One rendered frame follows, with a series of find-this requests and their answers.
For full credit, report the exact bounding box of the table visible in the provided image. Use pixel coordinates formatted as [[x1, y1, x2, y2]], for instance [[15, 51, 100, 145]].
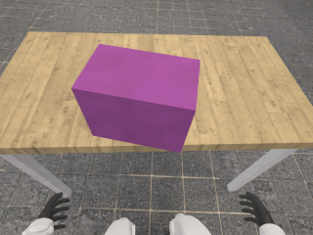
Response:
[[0, 31, 313, 198]]

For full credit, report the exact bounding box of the carton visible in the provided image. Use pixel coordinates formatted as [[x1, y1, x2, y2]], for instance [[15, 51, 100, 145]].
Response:
[[71, 44, 201, 153]]

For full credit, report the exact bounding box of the robot right hand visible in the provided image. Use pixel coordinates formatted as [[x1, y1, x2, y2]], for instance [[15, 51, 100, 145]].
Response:
[[239, 191, 275, 227]]

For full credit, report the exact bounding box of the robot left hand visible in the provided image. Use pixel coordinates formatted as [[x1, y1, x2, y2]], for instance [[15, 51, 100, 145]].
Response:
[[37, 192, 70, 230]]

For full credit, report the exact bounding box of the right robot thigh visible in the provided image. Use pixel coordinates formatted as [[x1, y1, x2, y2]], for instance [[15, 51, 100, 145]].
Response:
[[169, 214, 211, 235]]

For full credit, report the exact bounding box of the left robot forearm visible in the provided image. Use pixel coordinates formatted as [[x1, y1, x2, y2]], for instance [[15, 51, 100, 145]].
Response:
[[22, 217, 54, 235]]

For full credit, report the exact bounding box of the robot thigh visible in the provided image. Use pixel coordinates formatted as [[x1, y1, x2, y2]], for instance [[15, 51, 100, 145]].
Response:
[[105, 219, 136, 235], [169, 214, 211, 235]]

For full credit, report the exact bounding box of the left robot thigh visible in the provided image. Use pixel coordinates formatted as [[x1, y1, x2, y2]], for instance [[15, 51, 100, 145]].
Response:
[[105, 219, 136, 235]]

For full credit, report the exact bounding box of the right robot forearm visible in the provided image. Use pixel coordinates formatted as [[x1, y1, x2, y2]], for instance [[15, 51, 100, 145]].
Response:
[[259, 223, 286, 235]]

